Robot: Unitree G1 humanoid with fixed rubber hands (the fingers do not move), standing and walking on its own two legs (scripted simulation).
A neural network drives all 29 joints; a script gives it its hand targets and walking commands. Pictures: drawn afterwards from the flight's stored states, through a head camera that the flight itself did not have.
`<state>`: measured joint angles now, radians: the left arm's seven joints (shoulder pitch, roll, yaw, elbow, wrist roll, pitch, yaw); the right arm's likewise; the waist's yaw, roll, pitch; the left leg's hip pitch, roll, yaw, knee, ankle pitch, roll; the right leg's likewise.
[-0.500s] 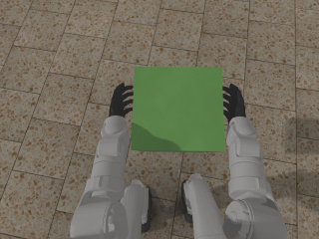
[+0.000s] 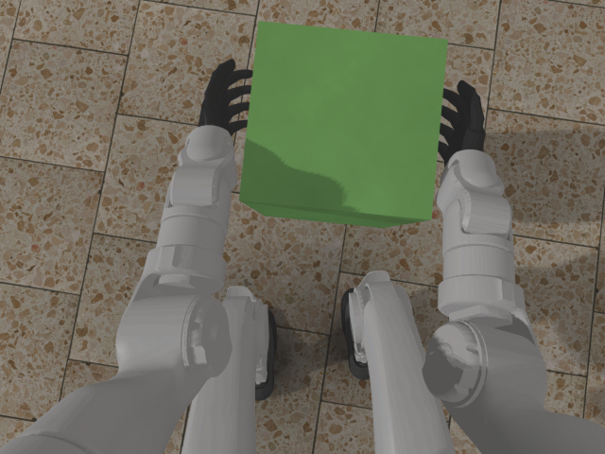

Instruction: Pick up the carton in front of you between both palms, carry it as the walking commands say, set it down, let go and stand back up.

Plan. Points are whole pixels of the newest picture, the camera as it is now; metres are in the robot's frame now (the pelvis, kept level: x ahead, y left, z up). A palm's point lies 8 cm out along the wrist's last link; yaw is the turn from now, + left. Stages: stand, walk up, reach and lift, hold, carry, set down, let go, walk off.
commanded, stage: set down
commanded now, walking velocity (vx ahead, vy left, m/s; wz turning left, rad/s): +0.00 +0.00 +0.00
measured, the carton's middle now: (334, 148) +0.48 -0.07 -0.17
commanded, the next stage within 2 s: none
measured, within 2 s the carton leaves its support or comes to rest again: rests again in 1.32 s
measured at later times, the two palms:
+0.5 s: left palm (253, 134) +0.54 +0.06 -0.24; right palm (432, 165) +0.46 -0.23 -0.24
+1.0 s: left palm (261, 140) +0.55 +0.05 -0.31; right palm (427, 166) +0.48 -0.24 -0.30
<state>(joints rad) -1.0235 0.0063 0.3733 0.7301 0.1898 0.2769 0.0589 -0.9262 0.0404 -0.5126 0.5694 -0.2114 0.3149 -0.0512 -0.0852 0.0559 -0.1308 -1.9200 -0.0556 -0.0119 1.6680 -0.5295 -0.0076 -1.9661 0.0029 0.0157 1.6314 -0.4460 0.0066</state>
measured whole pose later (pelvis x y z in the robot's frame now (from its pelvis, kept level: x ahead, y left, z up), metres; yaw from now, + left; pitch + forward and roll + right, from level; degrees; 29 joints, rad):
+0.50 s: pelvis -0.01 +0.01 -0.10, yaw -1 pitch +45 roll -1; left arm -1.38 0.16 0.22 0.91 0.12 0.27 0.10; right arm -1.19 -0.06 -0.56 0.65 -0.14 0.30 -0.07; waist -0.13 0.05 0.14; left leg -2.22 -0.08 0.00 2.01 -0.57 0.01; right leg -2.25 -0.01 0.02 1.95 -0.48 0.03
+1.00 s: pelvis -0.01 +0.01 -0.14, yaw -1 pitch +41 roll -2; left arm -1.47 0.26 0.11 1.06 0.03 0.22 0.11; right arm -1.29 -0.17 -0.42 0.85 0.01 0.25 -0.07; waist -0.16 0.03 0.27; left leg -2.27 -0.08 -0.01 2.19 -0.63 0.00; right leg -2.30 0.01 0.01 2.12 -0.52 0.04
